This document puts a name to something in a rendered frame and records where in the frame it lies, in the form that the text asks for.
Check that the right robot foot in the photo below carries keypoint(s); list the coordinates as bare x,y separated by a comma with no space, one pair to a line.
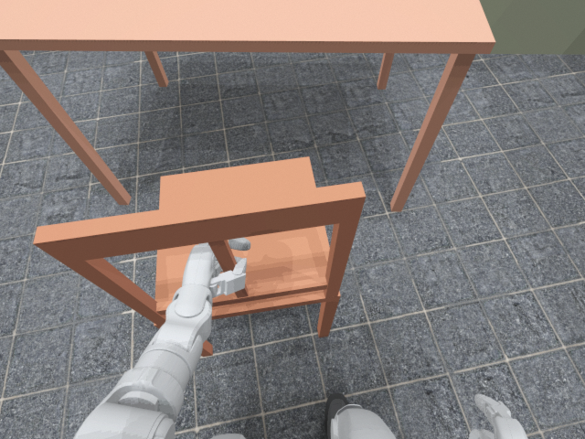
334,403

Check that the table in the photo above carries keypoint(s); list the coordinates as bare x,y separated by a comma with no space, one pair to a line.
456,27

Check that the robot left hand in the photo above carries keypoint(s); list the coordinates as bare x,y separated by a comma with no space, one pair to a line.
202,265

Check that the left robot forearm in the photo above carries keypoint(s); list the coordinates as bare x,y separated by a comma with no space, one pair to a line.
158,380

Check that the robot right shin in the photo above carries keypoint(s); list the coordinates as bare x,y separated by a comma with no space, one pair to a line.
349,406

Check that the robot left upper arm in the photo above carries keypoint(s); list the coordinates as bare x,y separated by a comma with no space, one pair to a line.
116,421

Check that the robot right hand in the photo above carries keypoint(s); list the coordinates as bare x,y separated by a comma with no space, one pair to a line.
499,416

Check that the chair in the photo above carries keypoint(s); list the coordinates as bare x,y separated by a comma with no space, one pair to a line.
275,205

